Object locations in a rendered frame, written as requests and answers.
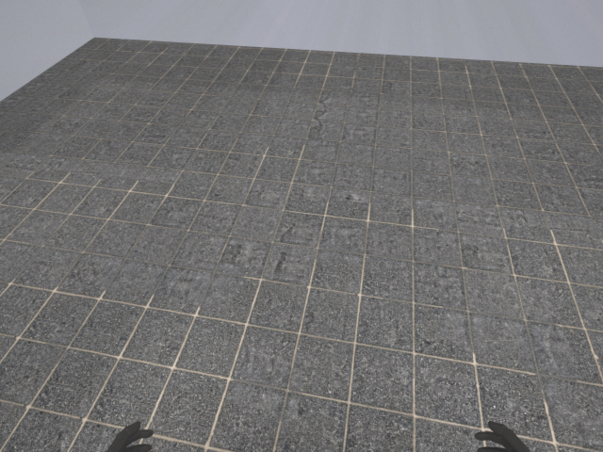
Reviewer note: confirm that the robot right hand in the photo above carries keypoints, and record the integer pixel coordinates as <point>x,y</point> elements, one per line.
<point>501,435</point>

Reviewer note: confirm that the robot left hand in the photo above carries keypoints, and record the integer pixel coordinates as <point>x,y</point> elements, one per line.
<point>130,434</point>

